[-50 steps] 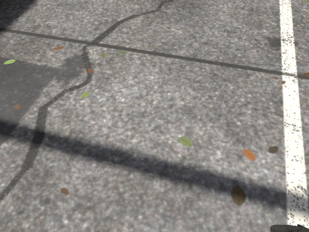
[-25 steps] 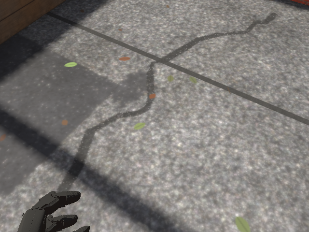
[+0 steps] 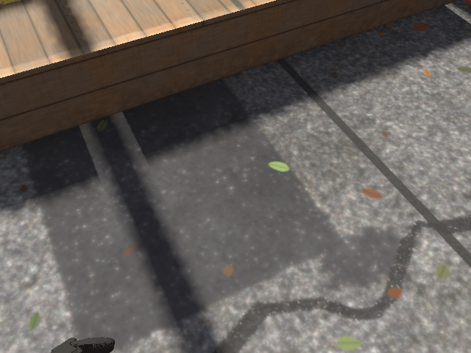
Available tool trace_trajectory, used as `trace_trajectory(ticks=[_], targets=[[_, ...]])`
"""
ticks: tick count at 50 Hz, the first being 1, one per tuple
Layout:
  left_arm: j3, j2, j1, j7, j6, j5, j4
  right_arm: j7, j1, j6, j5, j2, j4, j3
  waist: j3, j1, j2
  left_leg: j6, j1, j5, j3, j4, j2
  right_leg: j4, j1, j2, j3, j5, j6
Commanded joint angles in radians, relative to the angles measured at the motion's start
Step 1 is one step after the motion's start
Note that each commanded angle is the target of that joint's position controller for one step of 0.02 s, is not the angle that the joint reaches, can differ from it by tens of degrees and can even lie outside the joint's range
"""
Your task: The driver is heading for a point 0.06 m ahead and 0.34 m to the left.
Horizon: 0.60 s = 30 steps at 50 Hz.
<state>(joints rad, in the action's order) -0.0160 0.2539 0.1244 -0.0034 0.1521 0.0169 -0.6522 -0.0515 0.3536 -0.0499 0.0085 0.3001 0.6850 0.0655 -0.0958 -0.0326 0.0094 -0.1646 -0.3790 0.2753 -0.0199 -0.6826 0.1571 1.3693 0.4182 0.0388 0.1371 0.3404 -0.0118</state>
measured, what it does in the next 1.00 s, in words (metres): walks ahead, turning left: right foot, then left foot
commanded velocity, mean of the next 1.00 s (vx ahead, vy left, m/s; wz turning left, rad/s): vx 0.49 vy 0.00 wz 0.88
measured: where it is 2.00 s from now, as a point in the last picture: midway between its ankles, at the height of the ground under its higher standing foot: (73, 270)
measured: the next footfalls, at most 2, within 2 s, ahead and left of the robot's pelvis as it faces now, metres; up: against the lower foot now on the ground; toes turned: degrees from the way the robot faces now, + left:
right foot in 0.28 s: +0.52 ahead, -0.15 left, +0.00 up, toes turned +23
left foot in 0.72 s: +0.60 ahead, +0.17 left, +0.00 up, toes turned +42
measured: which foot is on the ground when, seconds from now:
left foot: down 0.00-0.30, up 0.32-0.70, down 0.72-1.00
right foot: up 0.00-0.26, down 0.28-0.72, up 0.74-1.00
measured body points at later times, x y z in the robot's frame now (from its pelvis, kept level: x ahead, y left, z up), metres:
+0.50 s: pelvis +0.41 -0.05 +0.02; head +0.45 -0.01 +0.47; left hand +0.37 +0.25 -0.09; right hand +0.72 -0.22 -0.05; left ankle +0.38 +0.05 -0.63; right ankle +0.48 -0.16 -0.71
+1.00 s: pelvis +0.58 +0.04 +0.02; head +0.60 +0.10 +0.47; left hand +0.51 +0.37 -0.08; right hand +0.89 -0.02 -0.06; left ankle +0.57 +0.14 -0.71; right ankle +0.74 -0.04 -0.66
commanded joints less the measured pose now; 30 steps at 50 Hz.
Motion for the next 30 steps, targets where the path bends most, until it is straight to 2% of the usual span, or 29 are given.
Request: trace_trajectory(ticks=[1, 3, 5, 6, 7, 8, 10, 11, 12, 13, 14, 15, 16, 17, 18, 19, 20, 21, 22, 23, 24, 25, 27, 30], targets=[[-0.049, 0.154, 0.055, -0.007, -0.008, -0.019, 0.072, 0.021, -0.078, -0.044, 0.002, 0.124, -0.104, 0.033, 0.058, 0.090, 0.031, -0.189, 0.121, 0.093, 0.575, 0.450, -0.253, -0.158, 0.216, 0.054, 0.031, -0.032, 0.029], [-0.038, 0.122, -0.060, -0.008, -0.017, -0.040, 0.110, 0.045, -0.046, -0.042, 0.020, 0.101, -0.083, 0.024, 0.003, 0.054, 0.039, -0.172, 0.025, -0.057, 0.456, 0.468, -0.201, -0.346, 0.188, 0.046, -0.023, -0.112, 0.062], [-0.022, 0.065, -0.186, 0.002, -0.013, -0.048, 0.151, 0.065, -0.028, -0.031, 0.026, 0.102, -0.058, 0.026, -0.017, 0.006, 0.009, -0.128, -0.046, -0.132, 0.364, 0.442, -0.133, -0.570, 0.106, 0.000, -0.071, -0.326, 0.084], [-0.018, 0.046, -0.226, 0.009, -0.012, -0.042, 0.165, 0.068, -0.014, -0.023, 0.026, 0.111, -0.046, 0.030, -0.008, -0.018, -0.015, -0.101, -0.071, -0.112, 0.344, 0.436, -0.118, -0.671, 0.046, -0.027, -0.094, -0.406, 0.087], [-0.021, 0.045, -0.253, 0.015, -0.009, -0.030, 0.178, 0.068, 0.010, -0.019, 0.028, 0.123, -0.035, 0.036, 0.008, -0.043, -0.029, -0.085, -0.089, -0.071, 0.359, 0.442, -0.124, -0.734, -0.026, -0.053, -0.104, -0.468, 0.089], [-0.032, 0.062, -0.266, 0.018, -0.006, -0.014, 0.188, 0.068, 0.027, -0.019, 0.033, 0.128, -0.025, 0.040, 0.021, -0.054, -0.051, -0.074, -0.075, -0.026, 0.389, 0.432, -0.136, -0.779, -0.070, -0.064, -0.088, -0.498, 0.092], [-0.055, 0.111, -0.269, 0.018, -0.003, 0.013, 0.195, 0.074, 0.040, -0.020, 0.043, 0.115, -0.006, 0.042, 0.029, -0.049, -0.097, -0.052, 0.043, 0.008, 0.450, 0.381, -0.161, -0.851, -0.077, -0.054, -0.031, -0.477, 0.090], [-0.064, 0.132, -0.264, 0.017, -0.001, 0.021, 0.196, 0.078, 0.043, -0.017, 0.044, 0.109, 0.001, 0.045, 0.030, -0.040, -0.112, -0.043, 0.113, -0.036, 0.473, 0.342, -0.179, -0.875, -0.070, -0.049, -0.019, -0.437, 0.084], [-0.079, 0.157, -0.224, 0.015, 0.003, 0.027, 0.188, 0.080, 0.041, -0.012, 0.040, 0.109, 0.006, 0.049, 0.052, -0.012, -0.125, -0.030, 0.173, -0.146, 0.485, 0.283, -0.195, -0.879, -0.101, -0.049, -0.023, -0.381, 0.072], [-0.105, 0.193, -0.091, 0.009, 0.005, 0.030, 0.162, 0.076, 0.021, -0.006, 0.027, 0.116, 0.002, 0.052, 0.134, 0.066, -0.134, -0.002, 0.211, -0.340, 0.465, 0.141, -0.179, -0.861, -0.230, -0.058, -0.043, -0.315, 0.050], [-0.119, 0.213, 0.126, -0.001, -0.002, 0.023, 0.129, 0.065, -0.029, 0.002, 0.003, 0.109, -0.026, 0.045, 0.273, 0.188, -0.144, 0.051, 0.150, -0.454, 0.419, -0.122, -0.142, -0.806, -0.475, -0.006, -0.038, -0.268, 0.018], [-0.120, 0.272, 0.322, -0.012, -0.015, 0.001, 0.104, 0.057, 0.002, 0.003, -0.033, -0.011, -0.061, 0.007, 0.457, 0.206, 0.032, 0.089, -0.048, -0.015, 0.344, -0.506, -0.075, -0.725, -0.812, 0.182, 0.167, -0.218, -0.017], [-0.122, 0.323, 0.280, 0.017, -0.012, -0.048, 0.084, 0.056, 0.204, -0.002, 0.058, -0.037, -0.104, -0.011, 0.602, 0.052, 0.598, 0.132, -0.341, 0.332, 0.272, -0.806, -0.015, -0.994, -0.981, 0.444, 0.814, -0.037, -0.209], [-0.099, 0.189, 0.190, 0.016, -0.024, -0.050, 0.136, 0.067, 0.146, 0.013, 0.063, 0.070, -0.067, 0.003, 0.484, 0.084, 0.386, 0.155, -0.417, 0.248, 0.254, -0.869, -0.126, -1.032, -0.889, 0.396, 0.762, 0.048, -0.198], [-0.080, 0.118, 0.133, 0.006, -0.039, -0.047, 0.138, 0.068, -0.006, 0.025, 0.044, 0.129, -0.095, 0.019, 0.323, 0.116, 0.216, 0.170, -0.422, 0.175, 0.193, -0.861, -0.155, -1.012, -0.725, 0.347, 0.508, -0.144, -0.170], [-0.074, 0.110, 0.087, 0.005, -0.052, -0.046, 0.122, 0.070, -0.088, 0.037, 0.019, 0.144, -0.114, 0.029, 0.212, 0.095, 0.041, 0.184, -0.374, 0.147, 0.158, -0.825, -0.190, -0.995, -0.550, 0.301, 0.323, -0.425, -0.152], [-0.076, 0.114, 0.063, 0.002, -0.055, -0.041, 0.096, 0.066, -0.125, 0.041, 0.003, 0.144, -0.139, 0.039, 0.159, 0.065, 0.036, 0.189, -0.342, 0.149, 0.150, -0.770, -0.223, -0.983, -0.435, 0.275, 0.208, -0.614, -0.155], [-0.073, 0.106, 0.051, -0.002, -0.052, -0.040, 0.072, 0.059, -0.119, 0.050, 0.013, 0.125, -0.145, 0.041, 0.129, 0.039, 0.051, 0.184, -0.301, 0.159, 0.145, -0.710, -0.256, -0.998, -0.357, 0.243, 0.115, -0.661, -0.141], [-0.071, 0.093, 0.033, -0.004, -0.048, -0.030, 0.048, 0.057, -0.118, 0.058, 0.028, 0.095, -0.150, 0.035, 0.103, 0.025, 0.084, 0.182, -0.294, 0.164, 0.126, -0.641, -0.267, -1.028, -0.314, 0.225, 0.055, -0.676, -0.139], [-0.074, 0.103, 0.015, -0.007, -0.047, -0.021, 0.027, 0.056, -0.134, 0.065, 0.032, 0.062, -0.159, 0.025, 0.083, 0.016, 0.096, 0.185, -0.299, 0.161, 0.104, -0.568, -0.274, -1.057, -0.286, 0.229, 0.007, -0.713, -0.144], [-0.081, 0.126, 0.005, -0.010, -0.047, -0.015, 0.010, 0.054, -0.159, 0.068, 0.026, 0.049, -0.170, 0.018, 0.075, 0.016, 0.093, 0.191, -0.307, 0.126, 0.090, -0.490, -0.278, -1.077, -0.280, 0.242, -0.025, -0.751, -0.157], [-0.090, 0.153, -0.001, -0.015, -0.052, -0.014, -0.001, 0.049, -0.169, 0.070, 0.021, 0.047, -0.171, 0.016, 0.094, 0.016, 0.084, 0.194, -0.295, 0.064, 0.077, -0.421, -0.280, -1.088, -0.292, 0.252, -0.059, -0.771, -0.169], [-0.101, 0.192, -0.042, -0.022, -0.065, -0.010, -0.008, 0.033, -0.172, 0.071, 0.016, 0.055, -0.157, 0.016, 0.135, 0.012, 0.068, 0.182, -0.221, -0.117, 0.051, -0.272, -0.272, -1.092, -0.308, 0.240, -0.152, -0.751, -0.154], [-0.105, 0.216, -0.075, -0.023, -0.074, 0.015, -0.020, 0.007, -0.210, 0.079, 0.012, 0.086, -0.148, 0.027, 0.135, 0.014, 0.069, 0.144, -0.096, -0.263, -0.002, -0.081, -0.233, -1.060, -0.318, 0.195, -0.278, -0.706, -0.099]])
